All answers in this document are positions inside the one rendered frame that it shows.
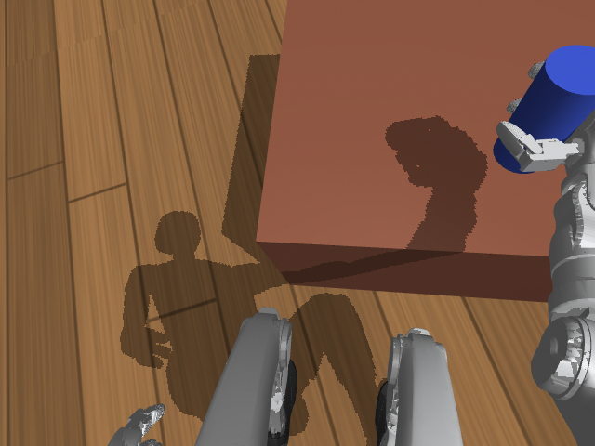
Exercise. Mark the left robot hand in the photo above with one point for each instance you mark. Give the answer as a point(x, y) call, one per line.
point(138, 425)

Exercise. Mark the right robot hand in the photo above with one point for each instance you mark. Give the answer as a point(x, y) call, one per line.
point(547, 154)

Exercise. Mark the left robot foot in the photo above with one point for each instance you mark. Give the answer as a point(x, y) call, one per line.
point(282, 438)

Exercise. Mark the right robot arm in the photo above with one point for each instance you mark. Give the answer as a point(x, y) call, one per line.
point(564, 361)

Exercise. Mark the can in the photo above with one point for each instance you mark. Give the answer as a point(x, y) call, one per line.
point(557, 102)

